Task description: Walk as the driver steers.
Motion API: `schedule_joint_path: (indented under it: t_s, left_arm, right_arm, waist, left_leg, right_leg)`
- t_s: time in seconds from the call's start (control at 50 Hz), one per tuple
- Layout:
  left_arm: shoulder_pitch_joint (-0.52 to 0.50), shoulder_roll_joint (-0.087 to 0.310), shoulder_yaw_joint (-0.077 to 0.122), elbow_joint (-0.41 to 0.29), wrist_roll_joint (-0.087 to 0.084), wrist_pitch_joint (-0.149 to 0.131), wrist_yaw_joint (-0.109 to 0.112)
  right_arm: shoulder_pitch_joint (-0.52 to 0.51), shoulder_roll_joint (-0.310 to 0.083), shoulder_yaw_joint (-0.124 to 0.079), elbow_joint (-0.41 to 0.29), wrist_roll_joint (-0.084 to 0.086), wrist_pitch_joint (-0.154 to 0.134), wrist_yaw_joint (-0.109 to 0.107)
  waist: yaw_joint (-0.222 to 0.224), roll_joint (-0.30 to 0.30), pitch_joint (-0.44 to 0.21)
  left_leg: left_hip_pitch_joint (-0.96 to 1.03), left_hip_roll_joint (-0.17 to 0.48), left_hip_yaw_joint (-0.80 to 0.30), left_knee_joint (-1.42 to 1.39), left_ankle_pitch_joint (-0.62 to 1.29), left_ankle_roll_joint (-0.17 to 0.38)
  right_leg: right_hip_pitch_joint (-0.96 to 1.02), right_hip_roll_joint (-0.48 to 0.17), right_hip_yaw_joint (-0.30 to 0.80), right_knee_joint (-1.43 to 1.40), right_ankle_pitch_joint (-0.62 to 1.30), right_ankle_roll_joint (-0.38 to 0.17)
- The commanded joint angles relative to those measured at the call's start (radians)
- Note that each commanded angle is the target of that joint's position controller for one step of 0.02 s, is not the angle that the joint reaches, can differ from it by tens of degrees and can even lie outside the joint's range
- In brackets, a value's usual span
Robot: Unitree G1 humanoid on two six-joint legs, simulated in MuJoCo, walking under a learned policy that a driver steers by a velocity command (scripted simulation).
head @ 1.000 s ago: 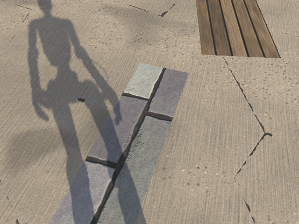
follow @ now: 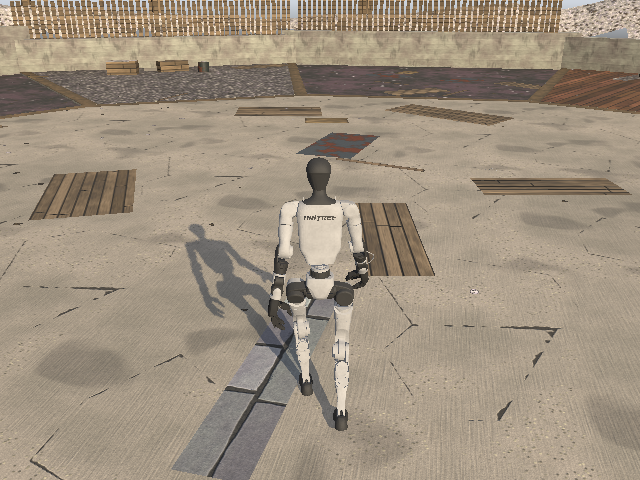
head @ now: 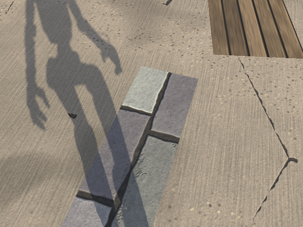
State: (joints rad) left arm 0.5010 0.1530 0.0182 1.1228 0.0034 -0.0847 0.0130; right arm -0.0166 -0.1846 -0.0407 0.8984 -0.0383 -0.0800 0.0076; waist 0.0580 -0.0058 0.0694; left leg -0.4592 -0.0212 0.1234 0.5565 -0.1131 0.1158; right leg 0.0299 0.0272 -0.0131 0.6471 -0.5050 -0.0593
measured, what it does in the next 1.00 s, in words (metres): walks ahead, turning right: right foot, then left foot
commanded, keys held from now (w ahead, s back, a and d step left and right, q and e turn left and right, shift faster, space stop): w+e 0.38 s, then no key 0.62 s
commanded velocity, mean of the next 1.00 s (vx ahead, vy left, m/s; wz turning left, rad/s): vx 0.30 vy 0.00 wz -0.27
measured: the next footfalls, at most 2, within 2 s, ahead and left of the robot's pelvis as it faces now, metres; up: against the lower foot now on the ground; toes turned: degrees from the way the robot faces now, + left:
right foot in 0.50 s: +0.41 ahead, -0.13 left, +0.00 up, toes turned -19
left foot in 0.94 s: +0.47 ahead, +0.06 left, +0.00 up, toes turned -14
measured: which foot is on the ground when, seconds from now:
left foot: down 0.00-0.52, up 0.54-0.92, down 0.94-1.00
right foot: up 0.00-0.48, down 0.50-1.00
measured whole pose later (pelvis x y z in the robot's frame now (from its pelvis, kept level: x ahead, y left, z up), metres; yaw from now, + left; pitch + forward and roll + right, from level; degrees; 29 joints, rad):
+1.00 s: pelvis +0.38 -0.04 +0.02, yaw -16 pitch -1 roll -1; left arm 0.24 0.17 0.02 1.04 0.01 -0.02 0.02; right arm 0.27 -0.15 -0.02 1.05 -0.02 0.00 -0.04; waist 0.01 0.00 0.02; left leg -0.22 0.04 0.02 0.47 -0.23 -0.01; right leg -0.19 0.07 -0.07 0.40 -0.20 -0.07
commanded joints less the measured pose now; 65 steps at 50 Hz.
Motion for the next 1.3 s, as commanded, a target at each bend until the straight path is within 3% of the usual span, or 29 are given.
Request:
schedule_joint_path:
  t_s: [0.02,0.04,0.06,0.12,0.22,0.28,0.38,0.42,0.46,0.48,0.5,0.52,0.54,0.56,0.58,0.6,0.62,0.64,0.68,0.74,0.86,0.92,0.94,0.96,0.98,1.0,1.06,1.14,1.3]
  left_arm:
    - [0.059,0.129,0.031,-0.06,-0.003,0.007,0.001]
    - [-0.047,0.132,0.038,-0.096,0.005,0.007,-0.005]
    - [-0.087,0.11,0.039,-0.106,0.009,0.006,-0.01]
    - [-0.073,0.062,0.045,-0.109,0.03,0.042,-0.027]
    - [-0.238,0.059,0.05,-0.185,0.028,0.074,-0.046]
    - [-0.344,0.054,0.043,-0.228,0.022,0.071,-0.058]
    - [-0.52,0.059,0.03,-0.304,0.028,0.062,-0.069]
    - [-0.495,0.059,0.032,-0.3,0.037,0.056,-0.065]
    - [-0.365,0.079,0.041,-0.258,0.044,0.045,-0.053]
    - [-0.259,0.103,0.053,-0.221,0.05,0.034,-0.048]
    - [-0.152,0.134,0.066,-0.186,0.062,0.019,-0.041]
    - [-0.081,0.231,0.088,-0.176,0.071,0.009,-0.027]
    - [-0.081,0.304,0.102,-0.181,0.043,0.015,-0.022]
    - [-0.084,0.262,0.092,-0.189,0.009,0.034,-0.011]
    - [-0.188,0.213,0.076,-0.195,0.003,0.035,-0.005]
    - [-0.249,0.153,0.059,-0.196,0.003,0.036,-0.003]
    - [-0.279,0.124,0.046,-0.199,-0.008,0.035,0.002]
    - [-0.287,0.108,0.036,-0.191,-0.006,0.029,0.006]
    - [-0.282,0.116,0.031,-0.179,0.008,0.012,0.003]
    - [-0.281,0.138,0.026,-0.167,0.021,0.004,-0.002]
    - [-0.249,0.134,0.017,-0.136,0.026,0.038,0.003]
    - [-0.26,0.125,0.012,-0.124,0.013,0.053,0.011]
    - [-0.237,0.107,0.009,-0.12,0.012,0.054,0.012]
    - [-0.154,0.085,0.011,-0.109,0.002,0.056,0.009]
    - [-0.14,0.067,0.004,-0.084,0.003,0.064,0.01]
    - [-0.168,0.095,0.011,-0.076,0.002,0.068,0.014]
    - [-0.197,0.107,0.015,-0.07,0.006,0.07,0.013]
    - [-0.191,0.081,0.005,-0.04,0.004,0.066,0.02]
    - [-0.172,0.068,-0.004,0.003,0.004,0.07,0.028]
  right_arm:
    - [0.395,-0.224,-0.072,0.06,0.015,0.014,-0.006]
    - [0.273,-0.157,-0.051,0.039,0.022,0.009,-0.005]
    - [0.222,-0.109,-0.038,0.035,0.02,-0.003,-0.002]
    - [0.274,-0.058,-0.021,0.071,0.022,-0.027,-0.017]
    - [0.36,-0.089,-0.024,0.087,0.021,-0.046,-0.024]
    - [0.394,-0.091,-0.02,0.091,0.021,-0.046,-0.027]
    - [0.49,-0.118,-0.022,0.117,0.02,-0.038,-0.04]
    - [0.506,-0.124,-0.022,0.13,0.018,-0.025,-0.047]
    - [0.493,-0.148,-0.028,0.133,0.016,-0.013,-0.056]
    - [0.481,-0.156,-0.029,0.128,0.017,-0.006,-0.056]
    - [0.453,-0.158,-0.029,0.118,0.03,-0.002,-0.052]
    - [0.457,-0.101,-0.016,0.077,0.041,-0.001,-0.046]
    - [0.591,-0.042,-0.001,0.057,0.094,0.007,-0.037]
    - [0.496,-0.115,-0.021,0.068,0.066,0.017,-0.038]
    - [0.419,-0.081,-0.014,0.043,0.058,0.012,-0.035]
    - [0.395,-0.076,-0.014,0.051,0.039,0.012,-0.035]
    - [0.382,-0.082,-0.02,0.052,0.015,0.028,-0.035]
    - [0.445,-0.054,-0.017,0.067,0.0,0.05,-0.035]
    - [0.474,-0.023,-0.013,0.088,0.002,0.071,-0.034]
    - [0.443,-0.033,-0.014,0.091,0.013,0.083,-0.036]
    - [0.322,-0.047,-0.007,0.088,0.019,0.104,-0.051]
    - [0.353,-0.034,0.005,0.116,0.013,0.086,-0.055]
    - [0.379,-0.062,0.003,0.126,0.004,0.073,-0.058]
    - [0.348,-0.113,-0.002,0.124,0.01,0.062,-0.058]
    - [0.311,-0.085,0.003,0.132,0.027,0.061,-0.049]
    - [0.303,-0.041,0.015,0.131,0.028,0.056,-0.042]
    - [0.326,-0.045,0.016,0.156,0.031,0.052,-0.049]
    - [0.347,-0.038,0.019,0.176,0.029,0.052,-0.051]
    - [0.362,-0.032,0.026,0.205,0.029,0.053,-0.052]
  waist:
    - [-0.149,0.056,-0.293]
    - [-0.109,0.041,-0.13]
    - [-0.086,0.023,-0.057]
    - [-0.031,0.053,-0.024]
    - [-0.031,0.057,0.015]
    - [-0.047,0.051,0.028]
    - [-0.098,0.057,0.056]
    - [-0.081,0.068,0.045]
    - [-0.028,0.116,-0.024]
    - [0.012,0.123,-0.084]
    - [0.077,0.096,-0.139]
    - [0.08,-0.032,-0.258]
    - [0.013,-0.197,-0.457]
    - [0.029,0.012,-0.442]
    - [0.008,-0.042,-0.28]
    - [-0.026,0.009,-0.162]
    - [-0.053,0.029,-0.108]
    - [-0.084,-0.02,-0.099]
    - [-0.109,-0.012,-0.111]
    - [-0.117,-0.054,-0.145]
    - [-0.064,-0.102,-0.097]
    - [-0.091,-0.037,-0.046]
    - [-0.079,0.008,-0.046]
    - [-0.006,0.1,-0.03]
    - [-0.008,0.146,-0.024]
    - [-0.023,0.098,-0.001]
    - [-0.037,0.088,-0.012]
    - [-0.046,0.032,-0.014]
    - [-0.053,0.015,-0.011]
  left_leg:
    - [0.701,0.448,-0.767,-0.315,-0.428,0.183]
    - [0.526,0.407,-0.598,-0.357,-0.423,0.14]
    - [0.403,0.362,-0.475,-0.393,-0.292,0.107]
    - [0.268,0.296,-0.253,-0.414,-0.059,0.052]
    - [0.313,0.267,-0.078,-0.442,0.076,0.033]
    - [0.339,0.24,0.009,-0.436,0.154,0.016]
    - [0.478,0.267,0.095,-0.394,0.379,0.005]
    - [0.53,0.27,0.126,-0.287,0.694,-0.003]
    - [0.554,0.268,0.135,-0.101,0.96,-0.008]
    - [0.538,0.264,0.128,0.045,0.921,-0.011]
    - [0.451,0.239,0.144,0.248,0.733,-0.036]
    - [0.215,0.171,0.144,0.559,0.1,-0.066]
    - [-0.065,0.002,0.015,0.891,-0.575,-0.099]
    - [-0.047,0.05,-0.131,0.857,-0.446,-0.1]
    - [-0.093,0.072,-0.136,0.798,-0.389,-0.097]
    - [-0.078,0.098,-0.134,0.706,-0.343,-0.099]
    - [-0.002,0.109,-0.135,0.642,-0.3,-0.1]
    - [0.081,0.106,-0.136,0.593,-0.29,-0.108]
    - [0.131,0.082,-0.127,0.513,-0.266,-0.117]
    - [0.143,0.074,-0.113,0.348,-0.204,-0.122]
    - [0.216,0.073,-0.104,0.111,-0.191,-0.116]
    - [0.341,0.084,-0.115,-0.16,-0.044,-0.101]
    - [0.39,0.152,-0.187,-0.207,0.035,-0.093]
    - [0.358,0.217,-0.265,-0.205,0.121,-0.065]
    - [0.228,0.215,-0.27,-0.234,0.015,-0.052]
    - [0.181,0.18,-0.245,-0.257,-0.045,-0.07]
    - [0.226,0.139,-0.207,-0.263,-0.027,-0.084]
    - [0.276,0.141,-0.205,-0.256,0.016,-0.072]
    - [0.297,0.135,-0.199,-0.256,0.05,-0.063]
  right_leg:
    - [-0.638,-0.024,0.071,0.707,0.046,-0.049]
    - [-0.651,-0.069,0.069,0.665,0.154,-0.053]
    - [-0.617,-0.101,0.067,0.615,0.211,-0.055]
    - [-0.525,-0.13,0.06,0.548,0.239,-0.039]
    - [-0.69,-0.15,0.023,0.444,0.391,-0.019]
    - [-0.702,-0.135,-0.014,0.275,0.497,-0.01]
    - [-0.664,-0.091,-0.124,0.029,0.509,-0.036]
    - [-0.595,-0.036,-0.154,-0.026,0.444,-0.061]
    - [-0.456,0.036,-0.17,-0.046,0.367,-0.096]
    - [-0.339,0.056,-0.146,-0.104,0.391,-0.118]
    - [-0.165,0.033,-0.107,-0.236,0.565,-0.142]
    - [0.104,-0.208,0.115,-0.141,1.005,-0.196]
    - [0.388,-0.512,0.507,-0.121,1.494,-0.415]
    - [0.26,-0.439,0.381,-0.18,1.418,-0.36]
    - [0.122,-0.392,0.287,-0.24,1.268,-0.322]
    - [-0.012,-0.338,0.226,-0.297,1.15,-0.261]
    - [-0.137,-0.294,0.172,-0.344,1.108,-0.219]
    - [-0.219,-0.289,0.137,-0.352,1.153,-0.225]
    - [-0.251,-0.248,0.081,-0.352,1.199,-0.207]
    - [-0.23,-0.208,0.032,-0.345,1.155,-0.169]
    - [-0.291,-0.22,0.107,-0.403,0.545,-0.152]
    - [-0.348,-0.199,0.138,-0.37,0.354,-0.094]
    - [-0.364,-0.169,0.135,-0.339,0.321,-0.056]
    - [-0.355,-0.087,0.082,-0.331,0.274,-0.028]
    - [-0.228,-0.063,0.056,-0.352,0.281,-0.012]
    - [-0.175,-0.076,0.071,-0.347,0.326,-0.007]
    - [-0.156,-0.103,0.084,-0.344,0.38,-0.009]
    - [-0.172,-0.106,0.079,-0.357,0.385,0.003]
    - [-0.167,-0.114,0.073,-0.35,0.406,0.013]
